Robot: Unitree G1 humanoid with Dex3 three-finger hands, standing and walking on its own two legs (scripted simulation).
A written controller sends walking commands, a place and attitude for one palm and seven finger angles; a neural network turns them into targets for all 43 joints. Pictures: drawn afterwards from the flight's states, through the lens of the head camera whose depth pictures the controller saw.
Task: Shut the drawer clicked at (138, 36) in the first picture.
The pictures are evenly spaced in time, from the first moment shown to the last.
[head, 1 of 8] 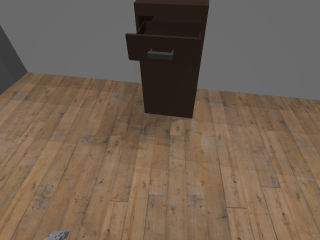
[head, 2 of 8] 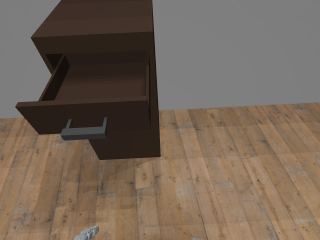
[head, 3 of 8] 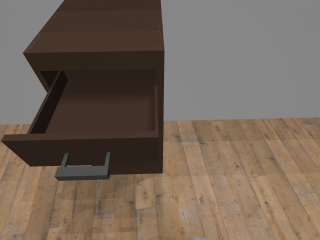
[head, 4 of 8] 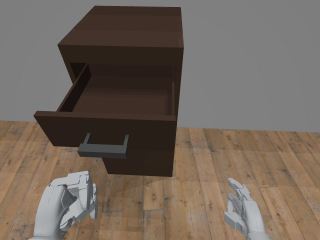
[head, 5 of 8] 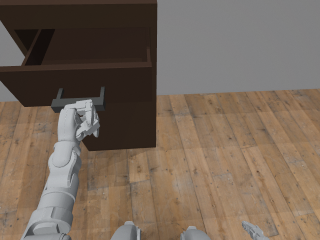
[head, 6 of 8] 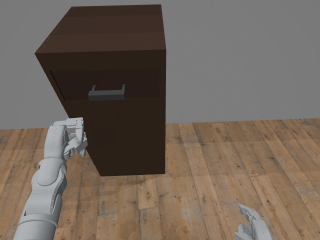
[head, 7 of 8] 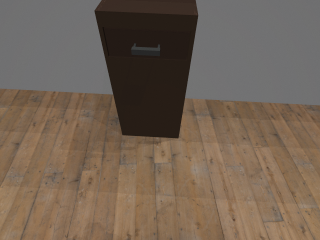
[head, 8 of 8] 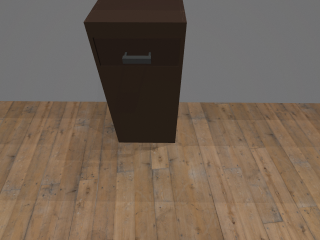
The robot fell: no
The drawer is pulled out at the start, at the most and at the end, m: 0.28 0.28 0.00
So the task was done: yes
